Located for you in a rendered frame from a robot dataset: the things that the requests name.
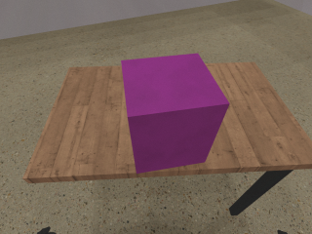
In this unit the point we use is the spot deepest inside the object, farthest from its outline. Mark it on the table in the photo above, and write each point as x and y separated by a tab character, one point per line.
87	134

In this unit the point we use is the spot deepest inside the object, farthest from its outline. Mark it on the carton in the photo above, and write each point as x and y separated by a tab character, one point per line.
174	108

